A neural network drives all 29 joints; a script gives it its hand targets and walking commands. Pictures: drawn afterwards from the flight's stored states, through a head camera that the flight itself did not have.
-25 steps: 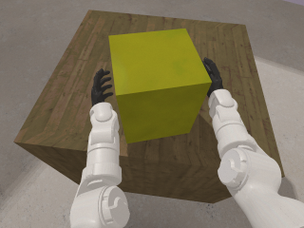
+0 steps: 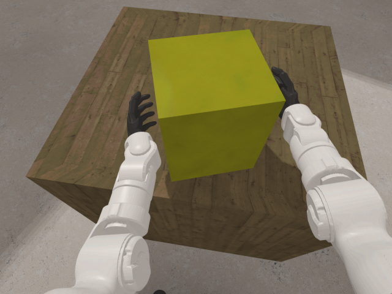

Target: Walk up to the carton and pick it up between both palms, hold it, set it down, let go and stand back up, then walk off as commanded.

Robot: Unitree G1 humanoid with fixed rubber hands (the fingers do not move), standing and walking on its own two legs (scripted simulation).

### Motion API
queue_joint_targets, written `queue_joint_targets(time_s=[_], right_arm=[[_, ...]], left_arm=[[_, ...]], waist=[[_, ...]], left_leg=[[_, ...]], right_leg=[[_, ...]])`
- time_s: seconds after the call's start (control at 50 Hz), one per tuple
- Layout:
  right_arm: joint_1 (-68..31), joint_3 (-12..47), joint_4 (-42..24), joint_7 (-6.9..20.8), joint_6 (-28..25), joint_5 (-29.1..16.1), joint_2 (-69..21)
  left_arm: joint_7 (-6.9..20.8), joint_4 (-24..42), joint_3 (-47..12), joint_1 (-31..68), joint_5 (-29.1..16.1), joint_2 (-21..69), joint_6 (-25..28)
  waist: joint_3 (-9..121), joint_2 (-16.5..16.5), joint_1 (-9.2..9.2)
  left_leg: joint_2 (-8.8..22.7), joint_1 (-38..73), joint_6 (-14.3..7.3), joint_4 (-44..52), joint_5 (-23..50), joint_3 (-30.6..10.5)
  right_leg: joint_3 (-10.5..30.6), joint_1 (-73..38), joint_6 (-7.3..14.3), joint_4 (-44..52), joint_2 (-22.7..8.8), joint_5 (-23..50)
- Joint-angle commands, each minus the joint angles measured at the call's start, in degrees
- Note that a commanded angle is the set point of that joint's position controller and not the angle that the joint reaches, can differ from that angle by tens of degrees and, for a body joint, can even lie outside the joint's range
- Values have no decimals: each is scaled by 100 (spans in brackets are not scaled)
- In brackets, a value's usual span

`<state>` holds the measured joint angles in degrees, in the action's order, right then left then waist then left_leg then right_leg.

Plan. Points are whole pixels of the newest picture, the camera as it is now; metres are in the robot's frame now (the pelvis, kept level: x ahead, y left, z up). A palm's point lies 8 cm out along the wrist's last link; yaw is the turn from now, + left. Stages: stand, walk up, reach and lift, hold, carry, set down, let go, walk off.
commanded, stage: set down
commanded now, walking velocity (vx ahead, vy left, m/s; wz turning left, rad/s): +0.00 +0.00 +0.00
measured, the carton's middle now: (207, 112) +0.50 +0.02 +0.04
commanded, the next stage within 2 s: none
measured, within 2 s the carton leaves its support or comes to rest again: neither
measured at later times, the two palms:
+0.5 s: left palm (122, 124) +0.41 +0.18 +0.09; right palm (317, 82) +0.50 -0.18 +0.14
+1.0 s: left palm (117, 101) +0.42 +0.18 +0.15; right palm (340, 65) +0.49 -0.19 +0.19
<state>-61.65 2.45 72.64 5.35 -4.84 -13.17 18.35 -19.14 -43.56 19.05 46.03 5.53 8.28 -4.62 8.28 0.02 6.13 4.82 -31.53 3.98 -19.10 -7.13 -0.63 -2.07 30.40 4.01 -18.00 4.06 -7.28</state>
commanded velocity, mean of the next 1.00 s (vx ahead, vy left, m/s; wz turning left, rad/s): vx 0.00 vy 0.00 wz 0.00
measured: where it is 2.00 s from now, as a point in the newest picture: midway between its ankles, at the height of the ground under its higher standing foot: outside the picture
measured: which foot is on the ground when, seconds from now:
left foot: down 0.00-1.00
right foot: down 0.00-1.00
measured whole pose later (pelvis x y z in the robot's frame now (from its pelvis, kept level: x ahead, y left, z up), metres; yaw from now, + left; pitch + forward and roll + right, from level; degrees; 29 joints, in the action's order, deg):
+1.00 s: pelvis -0.02 +0.00 +0.00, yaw +0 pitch +19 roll +0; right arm -73.3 11.4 71.1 12.0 13.7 -24.2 32.7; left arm -20.7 -39.4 16.0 57.3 -4.2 0.0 -28.5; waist 12.0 0.8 7.8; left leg 4.9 -33.0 4.1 -19.1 -5.4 -0.6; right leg -1.9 32.0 3.9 -18.1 4.1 -5.4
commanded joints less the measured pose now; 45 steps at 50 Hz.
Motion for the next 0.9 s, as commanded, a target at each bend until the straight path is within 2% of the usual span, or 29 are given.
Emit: queue_joint_targets(time_s=[0.0,0.02,0.04,0.06,0.08,0.1,0.12,0.16,0.18,0.2,0.22,0.3,0.32,0.34,0.36,0.46,0.52,0.54,0.6,0.64,0.66,0.68,0.7,0.78,0.8,0.82,0.84,0.86,0.88], right_arm=[[-3161,183,-615,-26,-175,-399,1338],[-3221,253,-1090,0,-204,-517,1636],[-2870,369,-494,-20,-94,-570,1578],[-3054,277,-783,-22,-143,-480,1687],[-2897,510,-324,53,-56,-654,1532],[-3239,434,-1037,47,-117,-671,1882],[-3182,542,-792,80,-118,-750,1612],[-3351,615,-1267,134,-142,-985,1846],[-3245,618,-1010,136,-150,-968,1895],[-3346,724,-1173,186,-101,-1061,1872],[-3219,795,-759,239,1,-1038,1822],[-3303,1094,-923,388,171,-1248,1889],[-3191,977,-383,413,253,-1140,1809],[-3289,903,-782,419,290,-1160,1936],[-3333,952,-1102,438,294,-1307,2108],[-3626,859,-1107,513,512,-1239,2172],[-3834,674,-1557,565,594,-1179,2544],[-3988,782,-1319,560,694,-1353,2546],[-3894,674,-1151,584,834,-1107,2461],[-3929,680,-1010,615,1055,-1186,2488],[-4145,593,-1116,661,1116,-1135,2619],[-4003,772,-744,699,1259,-1202,2428],[-3994,688,-1112,732,1310,-1243,2659],[-4218,609,-1202,679,1554,-1001,2426],[-4328,617,-1747,683,1620,-1098,2397],[-4310,687,-1228,713,1686,-1134,2312],[-4296,701,-1511,729,1734,-1172,2449],[-3451,667,-1473,709,1744,-1165,2617],[-4221,355,-1543,650,1744,-1101,2747]], left_arm=[[-1,550,-878,2942,-175,-587,231],[-32,1051,-721,2829,-222,-794,162],[18,683,-719,2542,-156,-770,94],[27,888,-701,2768,-127,-893,112],[70,507,-708,2642,-122,-849,81],[26,1159,-535,2873,-185,-1071,86],[70,633,-800,2787,-313,-899,96],[-9,1591,-746,2883,-382,-1011,48],[10,1364,-842,2913,-411,-972,0],[-14,1562,-846,2978,-481,-1088,13],[40,1162,-928,2878,-493,-1044,-64],[66,1409,-730,2847,-491,-1217,-319],[103,1009,-936,2844,-550,-1043,-362],[85,1564,-761,2953,-520,-1245,-415],[64,2123,-847,2963,-623,-1250,-487],[-13,1896,-917,3377,-763,-1463,-669],[-55,2453,-888,3470,-847,-1495,-901],[-83,2308,-866,3623,-838,-1619,-1005],[-62,1857,-998,3701,-825,-1586,-1236],[-135,1862,-792,3738,-787,-1739,-1376],[-175,2073,-869,3886,-827,-1624,-1486],[-189,1648,-846,3785,-838,-1638,-1547],[-218,2070,-899,4065,-954,-1755,-1642],[-231,1539,-774,4291,-993,-1785,-1811],[-278,1984,-787,4285,-1061,-1912,-1859],[-263,1531,-868,4415,-1198,-1832,-1896],[-295,1878,-646,4324,-1046,-1912,-1985],[-225,2322,-692,3744,-925,-1782,-2118],[-214,2308,-743,4254,-932,-1914,-2159]], waist=[[4537,-233,778],[4958,-268,926],[4519,-321,812],[4697,-420,746],[4218,-282,885],[4798,-442,1000],[4521,-532,852],[5347,-257,946],[5082,-297,850],[5086,-303,987],[4622,-427,858],[4707,-489,1044],[4258,-485,811],[4542,-438,1040],[4923,-383,904],[4852,-455,861],[5270,-384,865],[4971,-320,981],[4458,-397,777],[4276,-367,947],[4472,-446,838],[4106,-378,983],[4238,-374,878],[3853,-509,963],[4396,-597,1013],[3927,-639,925],[4228,-552,1106],[4241,-629,835],[4545,-526,767]], left_leg=[[-246,972,100,-843,2417,464],[-269,978,106,-833,2585,557],[-272,855,115,-784,2490,529],[-288,807,109,-799,2513,511],[-305,550,85,-748,2352,546],[-317,766,123,-688,2519,609],[-320,635,59,-784,2356,573],[-288,967,179,-890,2987,533],[-278,797,186,-912,2823,475],[-318,825,149,-874,2804,543],[-285,630,150,-844,2596,526],[-319,689,135,-755,2650,594],[-283,499,92,-749,2295,492],[-343,606,74,-634,2428,574],[-333,806,162,-638,2681,546],[-335,477,104,-590,2104,556],[-314,783,178,-633,2644,509],[-327,771,163,-630,2419,553],[-354,459,122,-557,1770,447],[-372,560,122,-493,1655,515],[-317,706,133,-458,1673,462],[-307,554,76,-484,1406,454],[-324,726,86,-466,1253,497],[-336,220,-35,-384,413,503],[-357,310,1,-339,558,541],[-347,-12,-51,-391,389,440],[-354,197,-2,-347,760,492],[-358,472,88,-323,1213,393],[-373,393,96,-368,1370,387]], right_leg=[[190,-1465,-162,-691,171,2604],[199,-1779,-182,-778,167,3012],[289,-1945,-222,-717,151,3037],[281,-2059,-271,-800,138,3382],[336,-1992,-209,-832,130,3031],[283,-2209,-259,-905,183,3385],[292,-1951,-263,-839,154,3137],[340,-2145,-207,-938,187,3787],[313,-2095,-189,-970,192,3684],[367,-2137,-207,-937,176,3724],[351,-2145,-211,-861,154,3484],[359,-2336,-247,-882,210,3643],[390,-2149,-197,-798,125,3183],[399,-2362,-201,-838,111,3524],[361,-2507,-207,-819,176,3788],[376,-2462,-268,-787,115,3316],[313,-2547,-224,-831,176,3799],[378,-2526,-237,-823,144,3543],[335,-2244,-231,-688,99,2768],[321,-2216,-236,-700,136,2473],[264,-2216,-201,-567,160,2254],[324,-2006,-156,-591,128,1870],[303,-2055,-186,-549,156,1767],[427,-2008,-219,-587,-12,994],[442,-2283,-266,-545,57,1073],[429,-2200,-191,-622,-16,997],[500,-2449,-234,-659,-9,1447],[549,-3085,-243,-602,37,2208],[449,-2879,-264,-708,66,2561]])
